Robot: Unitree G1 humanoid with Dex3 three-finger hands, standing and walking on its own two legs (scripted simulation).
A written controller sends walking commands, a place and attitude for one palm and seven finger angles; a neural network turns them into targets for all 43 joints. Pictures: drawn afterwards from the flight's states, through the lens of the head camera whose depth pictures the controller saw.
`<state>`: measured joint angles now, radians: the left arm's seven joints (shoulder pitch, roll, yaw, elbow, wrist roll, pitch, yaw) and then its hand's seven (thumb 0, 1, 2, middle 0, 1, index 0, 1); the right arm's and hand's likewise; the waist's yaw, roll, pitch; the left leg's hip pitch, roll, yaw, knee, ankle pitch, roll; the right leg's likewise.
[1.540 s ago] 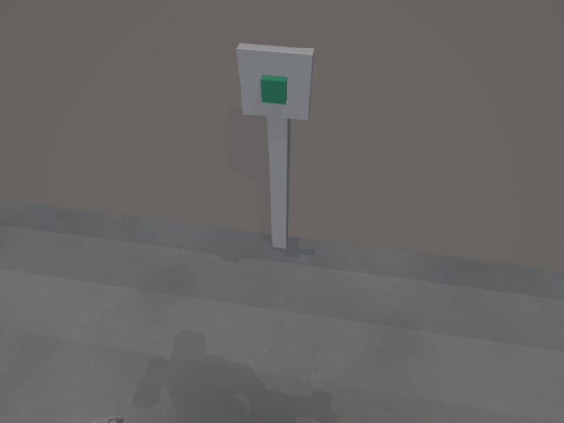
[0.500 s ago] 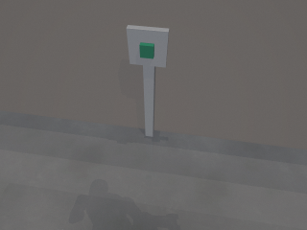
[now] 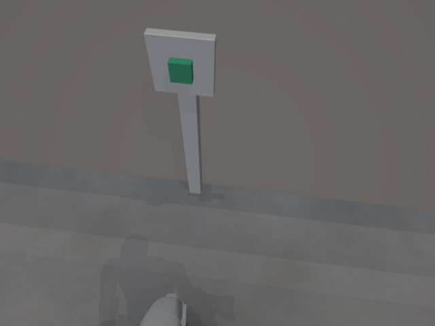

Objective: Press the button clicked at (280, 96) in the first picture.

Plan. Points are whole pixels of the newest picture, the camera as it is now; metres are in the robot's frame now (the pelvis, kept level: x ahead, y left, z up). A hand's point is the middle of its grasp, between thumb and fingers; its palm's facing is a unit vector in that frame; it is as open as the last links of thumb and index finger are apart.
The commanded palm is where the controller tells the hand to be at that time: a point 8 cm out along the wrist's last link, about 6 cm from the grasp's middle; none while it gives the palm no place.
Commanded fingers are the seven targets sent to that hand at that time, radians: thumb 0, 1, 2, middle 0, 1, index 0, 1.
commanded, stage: take the last steps up to it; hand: left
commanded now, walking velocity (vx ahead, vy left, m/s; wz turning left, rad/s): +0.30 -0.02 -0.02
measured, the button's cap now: (181, 70) +0.72 +0.17 +0.01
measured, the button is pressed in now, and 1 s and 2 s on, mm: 0 0 0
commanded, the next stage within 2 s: come to a stop and stand still in 0.40 s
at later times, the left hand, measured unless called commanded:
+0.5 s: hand (153, 265) +0.24 +0.17 -0.17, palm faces +0.05 -0.97 -0.22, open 7.3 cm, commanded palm none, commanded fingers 0.00 0.90 0.90 -0.20 -0.30 -0.20 -0.30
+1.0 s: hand (161, 242) +0.29 +0.16 -0.15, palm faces +0.05 -0.95 -0.31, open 7.4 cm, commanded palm none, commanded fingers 0.00 0.90 0.90 -0.20 -0.30 -0.20 -0.30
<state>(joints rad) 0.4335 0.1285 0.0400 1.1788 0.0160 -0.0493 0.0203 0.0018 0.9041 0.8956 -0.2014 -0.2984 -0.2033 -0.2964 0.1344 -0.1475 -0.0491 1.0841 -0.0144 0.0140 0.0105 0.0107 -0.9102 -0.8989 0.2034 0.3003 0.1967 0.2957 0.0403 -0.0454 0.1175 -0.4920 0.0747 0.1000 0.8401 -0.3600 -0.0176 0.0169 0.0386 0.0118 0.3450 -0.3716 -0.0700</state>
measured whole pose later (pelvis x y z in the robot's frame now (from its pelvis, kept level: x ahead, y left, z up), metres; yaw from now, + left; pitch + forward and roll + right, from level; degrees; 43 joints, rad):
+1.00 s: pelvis +0.22 -0.05 +0.00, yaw +0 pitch +0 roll +2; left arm 0.15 0.19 0.06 0.99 0.01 0.01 0.04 0.00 0.91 0.90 -0.20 -0.30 -0.20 -0.30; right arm 0.14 -0.22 -0.08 1.03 -0.01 0.09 -0.03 0.01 -0.92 -0.90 0.20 0.30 0.20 0.30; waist 0.00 0.02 0.12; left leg -0.42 -0.01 -0.01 1.08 -0.48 -0.04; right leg -0.23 -0.02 -0.07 0.50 -0.26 -0.05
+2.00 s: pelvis +0.23 +0.00 +0.01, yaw +0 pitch -1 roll +0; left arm 0.20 0.17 0.02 1.16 0.00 -0.01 0.03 0.01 0.92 0.90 -0.20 -0.30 -0.20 -0.30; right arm 0.28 -0.12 0.00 1.16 -0.01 -0.01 -0.03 0.00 -0.91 -0.90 0.20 0.30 0.20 0.30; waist 0.00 0.00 0.04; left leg -0.10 0.00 0.04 0.36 -0.25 0.01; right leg -0.16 -0.04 -0.06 0.38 -0.21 0.01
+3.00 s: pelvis +0.22 -0.02 +0.00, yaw -1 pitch -1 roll +1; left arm 0.26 0.16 -0.01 1.12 0.00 -0.01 0.03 0.01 0.91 0.90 -0.20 -0.30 -0.20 -0.30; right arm 0.31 -0.15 0.03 1.09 -0.01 -0.02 -0.02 0.01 -0.92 -0.90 0.20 0.30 0.20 0.30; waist 0.00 0.02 0.04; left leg -0.14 0.01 0.06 0.45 -0.29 0.00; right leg -0.23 -0.04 -0.04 0.51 -0.27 0.00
